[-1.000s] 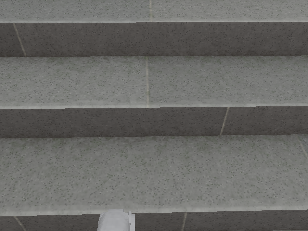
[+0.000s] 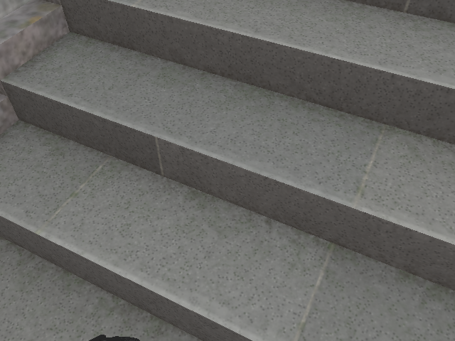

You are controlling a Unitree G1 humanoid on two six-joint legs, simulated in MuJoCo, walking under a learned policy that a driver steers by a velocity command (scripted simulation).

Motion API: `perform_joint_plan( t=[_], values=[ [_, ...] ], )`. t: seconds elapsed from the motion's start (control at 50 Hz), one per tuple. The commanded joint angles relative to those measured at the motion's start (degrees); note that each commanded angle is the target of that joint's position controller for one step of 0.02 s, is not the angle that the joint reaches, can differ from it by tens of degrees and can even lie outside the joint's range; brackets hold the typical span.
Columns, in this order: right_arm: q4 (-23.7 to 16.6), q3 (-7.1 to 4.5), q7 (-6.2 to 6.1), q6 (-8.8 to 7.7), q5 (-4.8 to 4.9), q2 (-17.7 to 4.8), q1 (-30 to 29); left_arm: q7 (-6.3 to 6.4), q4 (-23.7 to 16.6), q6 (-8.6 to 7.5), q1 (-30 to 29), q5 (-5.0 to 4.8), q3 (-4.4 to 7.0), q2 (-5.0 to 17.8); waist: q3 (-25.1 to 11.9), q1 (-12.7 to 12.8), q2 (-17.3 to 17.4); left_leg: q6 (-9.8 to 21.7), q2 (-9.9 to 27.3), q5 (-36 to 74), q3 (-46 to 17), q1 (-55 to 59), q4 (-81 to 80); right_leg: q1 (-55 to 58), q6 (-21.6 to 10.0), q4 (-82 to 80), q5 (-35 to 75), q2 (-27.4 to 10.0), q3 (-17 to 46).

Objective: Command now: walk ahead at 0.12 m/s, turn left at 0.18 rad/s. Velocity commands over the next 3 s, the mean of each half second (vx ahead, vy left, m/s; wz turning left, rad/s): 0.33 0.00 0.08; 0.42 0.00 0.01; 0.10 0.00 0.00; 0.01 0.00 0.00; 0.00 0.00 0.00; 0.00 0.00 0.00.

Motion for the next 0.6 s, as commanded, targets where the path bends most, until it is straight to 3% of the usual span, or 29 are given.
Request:
perform_joint_plan(
  t=[0.02,0.06,0.1,0.14,0.16,0.18,0.2,0.22,0.24,0.26,0.28,0.3,0.32,0.34,0.36,0.38,0.42,0.46,0.5,0.52,0.54,0.56,0.58,0.6],
  values=[
    [2.76,2.13,0.59,1.49,-1.94,2.68,11.1,1.74,2.41,-1.37,-5.16,-0.98,1.13,0.67,-1.0,-6.85,-1.72,0.74,7.64,5.38,6.31,-12.53,10.07,10.84,-7.27,-39.99,-15.42,-7.97,30.98],
    [3.82,2.7,2.16,1.56,-2.02,1.96,9.15,3.6,3.94,-2.43,-3.94,-0.25,1.96,2.19,-1.97,-4.53,-2.72,2.12,8.02,11.72,6.12,-13.92,9.66,13.32,-6.85,-42.3,-8.46,-6.65,25.73],
    [3.26,2.56,2.71,0.81,-2.08,-0.28,3.16,4.02,7.5,-3.06,1.06,0.73,2.0,2.38,-1.11,-1.12,-3.0,4.38,6.85,12.57,4.96,-19.14,11.93,18.94,-8.9,-45.23,-6.7,-7.77,24.16],
    [3.69,2.09,2.3,-0.04,-2.94,-2.17,-0.03,3.45,9.83,-3.16,5.54,0.77,1.74,2.43,0.12,0.51,-2.62,5.96,6.91,13.62,3.68,-23.81,9.29,25.25,-10.06,-47.22,-6.39,-9.13,23.62],
    [2.61,1.74,1.7,-0.26,-3.05,-3.1,-2.44,3.08,10.69,-3.14,7.25,0.79,1.63,2.89,0.4,0.87,-1.13,5.21,7.74,13.22,3.94,-25.46,2.95,28.95,-10.58,-49.41,-6.67,-10.09,23.14],
    [3.14,1.74,1.64,-0.23,-3.41,-2.7,-2.97,2.85,11.33,-3.2,8.74,0.79,1.68,3.62,0.36,1.2,-3.05,4.94,8.25,13.88,4.81,-26.39,1.26,31.15,-11.0,-50.18,-7.05,-10.5,22.79],
    [2.26,1.32,0.9,-0.12,-2.87,-3.36,-5.07,2.73,12.3,-3.05,10.38,1.15,1.92,4.27,0.58,1.82,-2.86,3.79,8.4,13.61,3.85,-28.44,-2.9,34.34,-11.35,-51.99,-7.97,-12.12,24.43],
    [2.49,1.28,0.46,-0.07,-2.92,-2.73,-5.82,2.75,12.78,-3.13,11.82,1.21,1.88,4.48,0.89,2.29,-3.9,3.08,8.37,14.68,3.89,-29.21,-5.66,36.5,-11.87,-52.9,-7.74,-12.72,24.64],
    [2.86,1.26,0.63,0.21,-3.25,-1.49,-5.68,2.03,12.85,-3.04,13.38,0.48,1.9,4.64,0.81,3.44,-6.13,2.6,7.48,10.77,8.13,-27.72,-4.14,37.23,-12.98,-55.5,-6.53,-12.68,21.64],
    [2.91,1.08,0.75,0.37,-3.45,-1.01,-5.75,1.72,13.44,-2.96,13.88,0.5,1.81,4.49,1.95,3.11,-6.31,2.6,7.86,10.82,8.73,-27.28,-5.09,37.06,-13.21,-56.36,-5.57,-12.84,21.09],
    [2.42,0.96,0.97,0.37,-2.89,-0.34,-7.09,1.13,14.28,-2.7,15.16,0.48,1.68,3.75,2.84,3.17,-4.28,2.23,9.73,8.24,10.64,-26.06,-6.81,36.43,-12.94,-58.45,-3.76,-14.78,20.63],
    [2.42,0.84,1.17,0.29,-2.95,0.23,-7.13,1.0,14.33,-2.74,15.27,0.4,1.75,4.07,3.02,2.79,-4.37,2.11,10.38,8.51,12.0,-24.25,-9.45,36.47,-12.32,-58.94,-2.69,-14.51,18.95],
    [2.57,0.92,1.79,0.53,-3.88,0.87,-5.41,1.1,12.75,-3.47,12.28,0.36,1.55,3.84,3.24,1.5,-5.35,2.08,11.01,9.13,16.03,-18.12,-12.69,32.93,-11.31,-60.44,-0.47,-13.25,15.47],
    [-1.23,2.12,2.76,1.95,-0.62,3.32,-6.65,4.8,14.7,-3.1,18.07,-4.84,3.92,6.03,3.74,-0.44,-0.1,1.64,13.31,9.55,21.25,-10.29,-22.26,31.23,-9.28,-63.29,1.74,-10.58,12.84],
    [-1.54,2.45,3.09,2.26,0.38,4.69,-8.16,6.05,14.89,-3.29,18.23,-4.43,3.92,6.57,4.48,0.0,-2.49,1.64,13.42,9.97,20.76,-5.69,-27.66,31.2,-8.36,-64.4,4.85,-11.16,12.42],
    [-1.62,2.39,3.08,2.45,0.27,4.47,-7.38,6.31,14.64,-3.45,17.64,-3.24,4.56,7.22,4.8,-0.18,-4.35,1.97,13.25,10.05,21.05,-3.34,-30.5,32.25,-7.81,-64.84,5.53,-11.18,11.45],
    [-1.79,1.91,2.57,2.61,-0.22,3.38,-5.61,6.02,13.38,-3.3,15.69,-1.93,5.42,7.87,5.7,-0.95,-7.05,2.71,12.37,6.62,21.98,1.01,-38.01,34.81,-7.24,-64.31,4.88,-11.73,10.34],
    [-2.4,1.37,1.39,2.13,-0.59,2.51,-4.61,5.36,13.1,-2.74,16.66,-1.44,5.9,7.37,6.5,-0.07,-8.07,4.01,10.37,0.0,24.4,6.27,-46.65,37.26,-7.47,-61.61,3.28,-12.22,10.06],
    [-1.48,1.06,0.67,1.17,-0.65,3.28,-0.8,4.65,12.85,-2.0,17.33,-1.24,6.28,7.66,7.52,-0.46,-8.43,5.08,8.21,-1.64,26.65,14.83,-58.04,36.9,-7.29,-55.18,2.91,-11.38,8.98],
    [0.55,0.53,0.34,0.39,-1.05,2.7,4.14,4.14,12.79,-1.75,17.73,-1.11,5.75,5.56,4.76,-1.88,-5.42,5.15,8.46,-1.18,24.96,24.41,-59.12,33.74,-6.34,-46.32,7.24,-8.72,6.86],
    [2.58,-0.16,-0.13,-0.92,-1.59,0.98,13.54,3.81,11.92,-1.66,17.03,-0.77,4.84,3.26,0.03,-5.92,1.62,5.16,15.75,-6.82,14.23,37.02,-62.96,26.04,-5.05,-31.43,9.76,-4.78,3.02],
    [2.25,-1.32,-0.59,-1.08,-2.83,-5.58,16.55,3.02,8.61,-1.91,15.23,-1.73,3.71,-0.7,-0.47,-5.97,14.06,7.58,27.58,-15.89,-5.98,47.32,-68.9,7.65,-2.15,-17.24,4.09,0.95,-1.46],
    [3.41,-1.98,-0.62,-0.37,-1.81,-6.16,20.56,2.75,8.32,-1.73,15.83,-1.92,4.58,3.04,-1.32,-6.91,17.21,11.21,30.31,-19.25,-16.0,47.52,-71.25,-0.81,-1.65,-3.11,0.97,1.64,0.5],
    [2.51,-0.56,-0.26,-0.43,-1.88,-1.17,16.77,2.56,8.97,-1.52,14.48,-0.94,5.18,4.84,1.15,-4.67,7.99,11.18,29.01,-22.4,-13.64,42.13,-70.72,-2.05,-1.35,6.71,6.02,-1.67,4.26]
  ],
)
Next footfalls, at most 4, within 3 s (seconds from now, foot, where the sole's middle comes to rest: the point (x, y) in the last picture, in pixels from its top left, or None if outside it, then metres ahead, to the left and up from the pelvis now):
0.54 left None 0.25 0.12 -0.67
1.04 right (260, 280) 0.58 -0.03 -0.51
1.68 left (194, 272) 0.60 0.13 -0.50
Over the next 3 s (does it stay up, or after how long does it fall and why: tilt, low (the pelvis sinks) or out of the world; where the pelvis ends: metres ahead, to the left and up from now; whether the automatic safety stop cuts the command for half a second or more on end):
stays up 0.57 0.02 0.28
